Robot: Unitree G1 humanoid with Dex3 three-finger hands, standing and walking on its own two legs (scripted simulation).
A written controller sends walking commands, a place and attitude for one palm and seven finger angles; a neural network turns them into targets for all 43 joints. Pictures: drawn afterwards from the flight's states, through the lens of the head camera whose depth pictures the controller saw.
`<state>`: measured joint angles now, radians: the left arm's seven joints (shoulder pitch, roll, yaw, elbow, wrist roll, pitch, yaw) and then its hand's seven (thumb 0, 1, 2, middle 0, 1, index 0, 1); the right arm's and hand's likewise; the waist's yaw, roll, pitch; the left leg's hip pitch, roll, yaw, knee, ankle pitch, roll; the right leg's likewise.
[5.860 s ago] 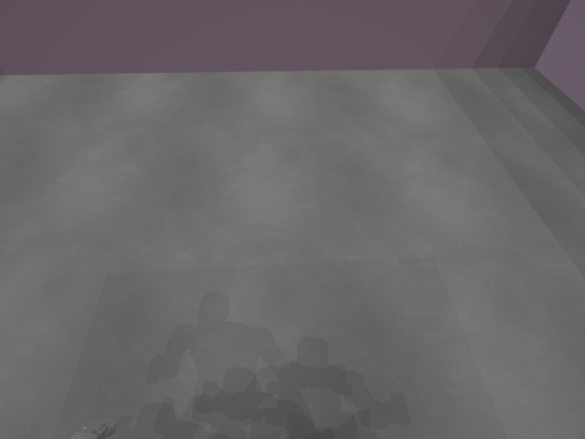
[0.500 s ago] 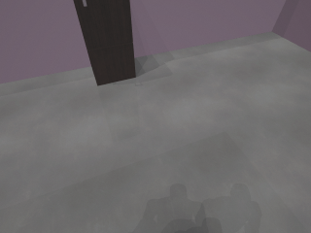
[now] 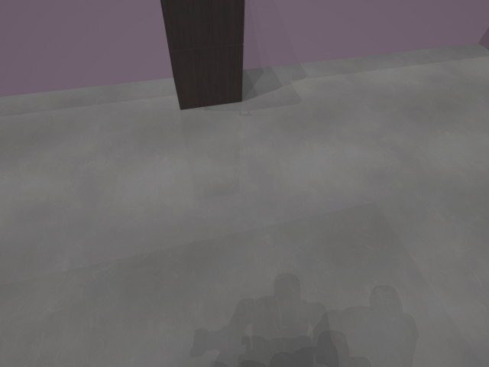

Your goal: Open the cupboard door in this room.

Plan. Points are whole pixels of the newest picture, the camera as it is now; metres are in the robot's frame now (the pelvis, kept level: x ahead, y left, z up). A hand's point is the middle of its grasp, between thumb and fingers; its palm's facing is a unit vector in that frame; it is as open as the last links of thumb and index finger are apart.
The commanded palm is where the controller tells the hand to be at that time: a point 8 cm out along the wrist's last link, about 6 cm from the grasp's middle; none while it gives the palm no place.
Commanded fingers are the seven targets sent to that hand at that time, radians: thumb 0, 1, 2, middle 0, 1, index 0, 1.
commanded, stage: stand and wait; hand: left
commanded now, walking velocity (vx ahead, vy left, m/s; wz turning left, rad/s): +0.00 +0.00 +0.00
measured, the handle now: out of the picture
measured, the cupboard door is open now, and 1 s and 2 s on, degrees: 0 0 0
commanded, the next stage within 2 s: turn or walk to find it in 0.36 s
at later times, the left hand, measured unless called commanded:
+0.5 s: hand out of the picture -0.02 +0.15 -0.17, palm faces +0.12 -0.97 -0.20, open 7.3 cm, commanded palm none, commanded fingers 0.00 0.90 0.90 -0.20 -0.30 -0.20 -0.30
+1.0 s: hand out of the picture +0.00 +0.19 -0.16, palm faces +0.22 -0.94 -0.27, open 7.4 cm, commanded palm none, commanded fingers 0.00 0.90 0.90 -0.20 -0.30 -0.20 -0.30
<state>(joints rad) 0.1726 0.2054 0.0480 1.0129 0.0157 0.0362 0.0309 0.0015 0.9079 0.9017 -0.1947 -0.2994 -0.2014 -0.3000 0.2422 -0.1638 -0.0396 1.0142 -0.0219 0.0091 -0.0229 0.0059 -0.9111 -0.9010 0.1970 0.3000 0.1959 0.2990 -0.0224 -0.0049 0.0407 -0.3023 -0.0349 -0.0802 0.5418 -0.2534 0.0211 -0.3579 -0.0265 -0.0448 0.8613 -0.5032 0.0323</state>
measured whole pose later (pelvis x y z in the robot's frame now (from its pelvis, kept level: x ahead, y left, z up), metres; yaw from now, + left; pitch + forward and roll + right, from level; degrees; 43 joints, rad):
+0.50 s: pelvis -0.01 -0.03 +0.00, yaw +5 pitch -2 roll +0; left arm 0.26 0.16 0.01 1.11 0.01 0.01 0.02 0.00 0.91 0.90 -0.20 -0.30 -0.20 -0.30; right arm 0.21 -0.19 -0.02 1.12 0.00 0.02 -0.02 0.01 -0.91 -0.90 0.20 0.30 0.19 0.30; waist 0.01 0.00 0.06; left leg -0.21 0.03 -0.01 0.50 -0.25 -0.04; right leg -0.15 -0.02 -0.08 0.50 -0.32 -0.01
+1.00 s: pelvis -0.04 -0.02 +0.00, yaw +12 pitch +0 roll +0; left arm 0.17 0.22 0.03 0.98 0.01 0.01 0.03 0.00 0.91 0.90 -0.19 -0.30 -0.20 -0.30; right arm 0.21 -0.19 -0.04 1.01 -0.02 0.02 -0.02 0.01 -0.91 -0.90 0.20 0.30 0.20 0.30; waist -0.01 0.02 0.03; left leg -0.33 -0.04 -0.12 0.47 -0.15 -0.01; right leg -0.24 -0.01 -0.02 0.62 -0.40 0.03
